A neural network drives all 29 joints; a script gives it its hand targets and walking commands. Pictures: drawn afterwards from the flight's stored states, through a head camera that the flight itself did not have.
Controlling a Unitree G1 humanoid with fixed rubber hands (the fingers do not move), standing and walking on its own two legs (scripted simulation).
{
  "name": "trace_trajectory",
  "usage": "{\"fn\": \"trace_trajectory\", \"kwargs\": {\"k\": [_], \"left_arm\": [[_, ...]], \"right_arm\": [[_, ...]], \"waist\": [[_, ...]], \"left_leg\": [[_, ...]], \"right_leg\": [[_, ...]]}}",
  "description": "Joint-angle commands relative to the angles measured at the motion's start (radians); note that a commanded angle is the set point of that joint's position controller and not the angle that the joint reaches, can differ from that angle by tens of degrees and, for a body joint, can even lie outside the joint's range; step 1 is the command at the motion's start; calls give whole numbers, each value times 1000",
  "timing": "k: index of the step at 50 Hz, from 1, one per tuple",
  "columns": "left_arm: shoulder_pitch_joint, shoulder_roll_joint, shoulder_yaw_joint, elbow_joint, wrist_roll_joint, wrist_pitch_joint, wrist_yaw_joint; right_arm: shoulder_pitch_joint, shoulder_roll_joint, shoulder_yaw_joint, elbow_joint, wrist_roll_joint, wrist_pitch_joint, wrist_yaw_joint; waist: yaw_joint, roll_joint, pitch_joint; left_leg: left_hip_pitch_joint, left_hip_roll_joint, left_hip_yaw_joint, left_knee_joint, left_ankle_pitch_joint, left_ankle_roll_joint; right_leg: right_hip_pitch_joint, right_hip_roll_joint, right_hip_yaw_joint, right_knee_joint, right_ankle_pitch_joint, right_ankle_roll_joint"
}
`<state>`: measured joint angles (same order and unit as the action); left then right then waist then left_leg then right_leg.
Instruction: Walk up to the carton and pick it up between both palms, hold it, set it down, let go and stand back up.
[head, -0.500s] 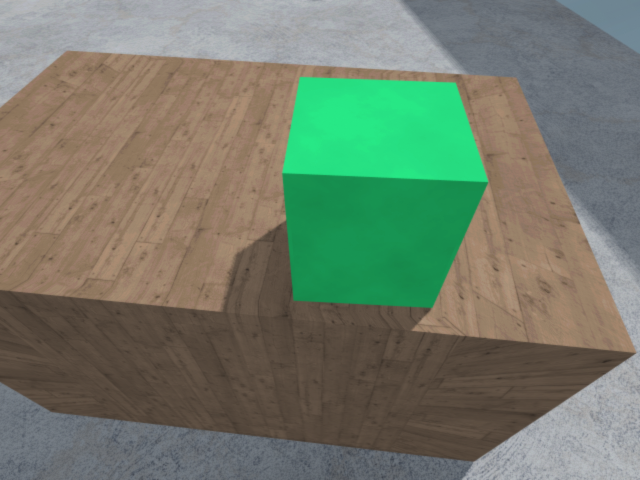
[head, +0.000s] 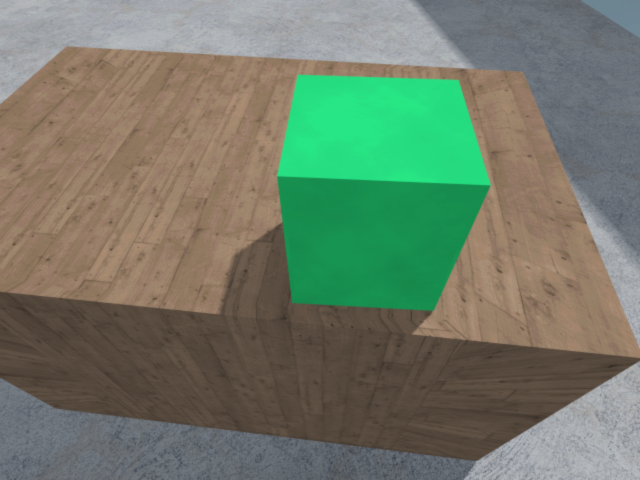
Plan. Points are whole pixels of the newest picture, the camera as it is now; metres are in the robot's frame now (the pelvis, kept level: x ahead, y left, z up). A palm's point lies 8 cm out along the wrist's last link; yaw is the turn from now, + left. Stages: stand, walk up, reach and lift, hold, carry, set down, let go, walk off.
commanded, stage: stand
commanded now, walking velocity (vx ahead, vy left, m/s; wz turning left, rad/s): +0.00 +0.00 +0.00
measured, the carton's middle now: (369, 199) +0.45 -0.05 +0.09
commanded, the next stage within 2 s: none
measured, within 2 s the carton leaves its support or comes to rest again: neither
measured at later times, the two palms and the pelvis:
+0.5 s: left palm out of the picture -0.03 +0.19 -0.15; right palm out of the picture -0.02 -0.20 -0.15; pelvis +0.01 +0.00 +0.00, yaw +0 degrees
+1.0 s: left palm out of the picture -0.03 +0.19 -0.15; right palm out of the picture -0.01 -0.20 -0.15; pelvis +0.02 -0.01 +0.00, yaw +0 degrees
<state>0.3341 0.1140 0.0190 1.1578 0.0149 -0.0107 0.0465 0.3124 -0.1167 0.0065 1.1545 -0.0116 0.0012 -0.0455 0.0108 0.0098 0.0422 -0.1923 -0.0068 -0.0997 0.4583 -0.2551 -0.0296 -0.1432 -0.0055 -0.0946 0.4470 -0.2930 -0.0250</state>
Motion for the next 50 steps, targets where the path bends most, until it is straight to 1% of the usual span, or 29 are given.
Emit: {"fn": "trace_trajectory", "kwargs": {"k": [1, 2, 6, 9, 10, 11, 12, 15, 16, 21, 23, 24, 25, 26, 28, 30, 31, 34, 35, 36, 38, 39, 40, 41, 42, 43, 44, 46, 50], "left_arm": [[128, 25, -1, 3, -9, 2, -5], [121, 52, 3, -5, -3, -3, -3], [128, 91, 5, 8, 0, -16, 4], [145, 59, 4, 13, -10, -17, 1], [132, 87, 7, 4, -10, -8, 4], [89, 78, 9, -6, -3, -11, 2], [82, 46, 2, -20, -9, -14, -1], [136, 36, -4, 13, -15, 1, 9], [162, 38, -8, 21, -10, 1, 7], [130, 47, -10, 12, -11, -13, 10], [101, 54, -1, -5, 6, -5, 6], [93, 104, 5, -4, 1, -6, 8], [101, 80, 5, -10, -7, -7, -5], [132, 47, -3, 3, -9, 0, 8], [99, 107, 13, -15, -3, 4, 7], [101, 67, 6, -14, -4, -2, 4], [149, 40, 0, 8, -18, -2, 9], [85, 1, -15, -11, -2, -11, 7], [124, 36, -6, 0, -7, -6, 5], [88, 64, 3, -6, -6, -7, 7], [120, 96, 4, 0, -8, -5, 8], [144, 81, 2, 4, -10, -4, 3], [115, 56, -6, -1, 0, -9, 2], [82, 55, -8, -12, 1, -10, -1], [134, 32, -7, -11, -8, -20, -7], [100, 46, -7, -9, -5, -21, -6], [122, 37, -8, -4, -10, -20, -2], [161, 76, -2, 15, -7, -12, 2], [108, 33, -13, -12, -14, -12, 7]], "right_arm": [[111, -57, 2, 7, 1, 8, -8], [74, -27, 2, -19, 3, 8, -6], [106, -100, -15, -5, 12, -1, -8], [80, -44, 2, -5, 10, -16, -4], [50, -39, -1, -23, 12, -19, 0], [94, -45, -7, 1, 5, -12, -5], [84, -69, -7, 11, 7, -4, -15], [63, -29, 0, -12, 3, -9, 9], [92, -50, -1, 7, 6, -4, -1], [127, -26, 3, 11, 12, 2, -12], [65, -124, -24, -17, -5, 0, -6], [57, -76, -17, -12, 2, 7, -8], [61, -76, -4, -3, 10, 0, -8], [48, -62, -6, -3, 6, -4, -2], [82, -24, 7, 5, 0, 3, -8], [95, -33, 1, 2, 3, 6, -11], [65, -24, 4, -3, 8, 2, -7], [81, -87, -21, 5, 1, 7, -8], [101, -30, 3, 10, 9, -1, -6], [93, -89, -9, 4, 3, -2, -4], [100, -20, 9, 10, 0, 1, -10], [52, -11, 7, 0, -4, 3, -14], [44, -57, 1, -19, 13, 4, 0], [61, -84, -5, -15, 12, 1, 4], [54, -54, -1, -7, 0, 5, 0], [76, -22, 6, -1, 13, 6, 1], [118, -48, 0, 22, 7, 5, -6], [75, -39, 4, 9, 5, 4, -5], [107, -69, -1, 16, 9, -5, -5]], "waist": [[10, -5, 64], [-2, -37, 52], [-4, -23, 27], [3, 9, -5], [0, -28, 39], [-10, 29, 47], [7, -7, 62], [-8, -18, 80], [2, 45, 103], [-24, -33, 83], [-9, 9, 83], [-10, -16, 96], [18, 12, 50], [11, 13, 63], [5, -35, 72], [1, -30, 86], [20, -32, 66], [-12, 17, 55], [-1, -35, 22], [-13, 5, 33], [-9, 18, 63], [14, 29, 79], [-6, -52, 74], [-27, -40, 61], [6, 16, 31], [-22, 38, 95], [-13, -21, 65], [8, -2, 48], [-27, -35, 62]], "left_leg": [[-71, 60, -37, -77, 210, 42], [-26, 65, -61, -73, 210, 47], [-37, 50, -22, -51, 263, 35], [-12, 74, -22, -35, 269, 46], [-31, 65, -40, -49, 256, 46], [-46, 54, -13, -47, 254, 37], [-68, 57, -26, -48, 256, 51], [-32, 74, -39, -73, 267, 39], [-45, 70, -36, -65, 273, 36], [7, 65, -34, -60, 263, 33], [-75, 64, -40, -62, 239, 51], [-62, 63, -29, -75, 247, 33], [-35, 64, -19, -57, 246, 35], [-26, 65, -37, -78, 222, 40], [-61, 62, -30, -88, 181, 30], [-17, 66, -27, -83, 223, 29], [6, 75, -26, -86, 211, 31], [-46, 56, -22, -84, 192, 41], [-41, 57, -25, -62, 183, 40], [-25, 60, -17, -83, 211, 26], [-34, 66, -22, -59, 187, 38], [-14, 73, -24, -69, 203, 34], [-23, 69, -18, -58, 211, 32], [-20, 64, -25, -54, 214, 39], [-8, 63, -2, -49, 259, 25], [-65, 61, -16, -48, 222, 30], [-61, 58, -17, -59, 208, 29], [-24, 61, -19, -57, 224, 25], [-14, 72, -21, -44, 259, 32]], "right_leg": [[20, -87, 97, -91, 159, -7], [-35, -85, 92, -104, 162, -11], [59, -118, 108, -81, 348, -24], [57, -112, 108, -84, 341, -22], [36, -108, 96, -88, 350, -21], [52, -112, 99, -80, 330, -17], [56, -110, 99, -93, 288, -22], [7, -97, 100, -81, 275, -14], [10, -95, 86, -100, 227, -12], [-18, -87, 92, -108, 262, -6], [41, -92, 85, -95, 251, -9], [29, -104, 82, -99, 232, -11], [59, -101, 97, -95, 238, -18], [25, -106, 91, -103, 245, -19], [41, -95, 92, -114, 162, -16], [-13, -93, 99, -119, 185, -13], [-19, -87, 98, -123, 165, -6], [49, -114, 113, -109, 217, -24], [46, -99, 115, -117, 214, -23], [26, -102, 107, -115, 203, -29], [6, -97, 107, -117, 229, -16], [-13, -102, 103, -121, 229, -18], [-7, -102, 108, -123, 278, -19], [-12, -97, 103, -112, 284, -20], [32, -96, 94, -98, 303, -16], [26, -106, 106, -116, 302, -21], [68, -107, 95, -110, 287, -16], [42, -107, 105, -99, 334, -20], [7, -91, 90, -103, 309, -12]]}}
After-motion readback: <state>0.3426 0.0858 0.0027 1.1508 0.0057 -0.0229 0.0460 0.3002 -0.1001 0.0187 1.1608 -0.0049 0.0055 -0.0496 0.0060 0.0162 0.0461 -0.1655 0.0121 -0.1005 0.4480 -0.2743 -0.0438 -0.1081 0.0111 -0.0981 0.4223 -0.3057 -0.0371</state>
